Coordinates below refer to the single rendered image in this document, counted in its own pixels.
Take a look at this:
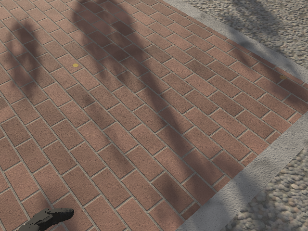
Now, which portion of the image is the robot left hand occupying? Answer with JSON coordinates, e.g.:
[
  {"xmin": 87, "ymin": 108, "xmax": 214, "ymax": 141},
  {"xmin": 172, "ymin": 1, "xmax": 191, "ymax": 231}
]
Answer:
[{"xmin": 16, "ymin": 208, "xmax": 74, "ymax": 231}]

